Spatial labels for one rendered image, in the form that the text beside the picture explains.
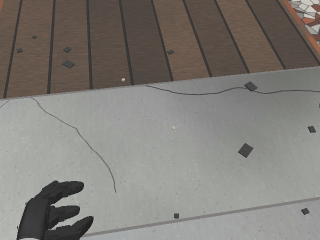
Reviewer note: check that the robot left hand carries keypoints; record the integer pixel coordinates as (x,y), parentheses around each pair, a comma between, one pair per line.
(39,217)

